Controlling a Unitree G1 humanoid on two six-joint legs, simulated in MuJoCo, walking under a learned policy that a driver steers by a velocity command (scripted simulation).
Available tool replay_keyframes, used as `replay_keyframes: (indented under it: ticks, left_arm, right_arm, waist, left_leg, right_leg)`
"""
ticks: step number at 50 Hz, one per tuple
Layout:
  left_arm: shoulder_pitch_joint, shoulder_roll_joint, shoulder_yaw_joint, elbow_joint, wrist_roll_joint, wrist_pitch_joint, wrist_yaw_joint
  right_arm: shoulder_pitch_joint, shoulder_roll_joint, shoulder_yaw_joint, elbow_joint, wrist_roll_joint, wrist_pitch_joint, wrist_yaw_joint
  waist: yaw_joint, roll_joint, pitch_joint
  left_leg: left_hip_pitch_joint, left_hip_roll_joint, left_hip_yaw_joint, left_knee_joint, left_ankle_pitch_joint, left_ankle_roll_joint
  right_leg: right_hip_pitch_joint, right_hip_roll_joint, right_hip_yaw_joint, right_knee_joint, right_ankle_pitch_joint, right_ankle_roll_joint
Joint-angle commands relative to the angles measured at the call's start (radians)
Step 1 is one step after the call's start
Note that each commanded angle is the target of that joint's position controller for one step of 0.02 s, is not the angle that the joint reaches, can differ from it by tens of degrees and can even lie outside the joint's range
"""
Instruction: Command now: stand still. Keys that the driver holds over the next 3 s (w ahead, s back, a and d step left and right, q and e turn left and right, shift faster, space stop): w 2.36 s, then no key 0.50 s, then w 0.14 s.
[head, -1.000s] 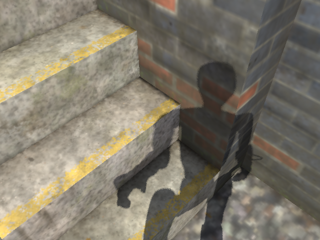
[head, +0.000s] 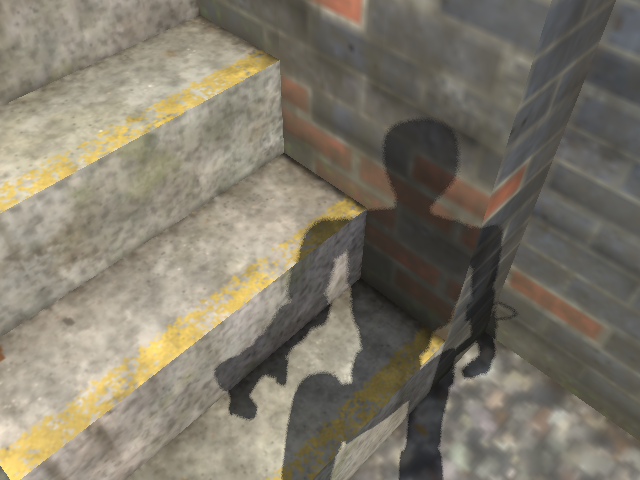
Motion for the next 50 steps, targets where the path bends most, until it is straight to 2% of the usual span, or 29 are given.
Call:
replay_keyframes:
  ticks: [1,13,23,50]
  left_arm:
    - [-0.025,0.1,0.018,-0.027,-0.001,-0.014,0.001]
    - [-0.037,0.116,0.008,0.081,-0.003,-0.008,0.001]
    - [-0.042,0.13,-0.001,0.142,-0.004,-0.009,0.002]
    - [-0.018,0.151,-0.013,0.2,-0.006,-0.012,0.004]
  right_arm:
    - [0.013,-0.102,-0.017,-0.026,0.0,-0.01,-0.004]
    - [0.045,-0.115,-0.006,0.023,-0.003,-0.001,-0.004]
    - [0.075,-0.127,-0.001,0.043,-0.005,0.004,-0.005]
    - [0.152,-0.133,-0.001,0.055,-0.004,0.014,-0.009]
  waist:
    - [-0.002,0.004,-0.054]
    - [-0.008,0.011,-0.049]
    - [-0.01,0.012,-0.044]
    - [-0.011,0.01,-0.041]
  left_leg:
    - [-0.145,0.113,-0.114,-0.119,0.15,0.012]
    - [-0.12,0.115,-0.119,-0.138,0.218,0.015]
    - [-0.108,0.116,-0.127,-0.154,0.246,0.01]
    - [-0.085,0.109,-0.127,-0.158,0.295,-0.001]
  right_leg:
    - [0.165,-0.073,0.101,-0.022,0.143,-0.034]
    - [0.143,-0.071,0.088,-0.039,0.121,-0.024]
    - [0.123,-0.073,0.082,-0.049,0.106,-0.016]
    - [0.097,-0.078,0.073,-0.049,0.1,-0.01]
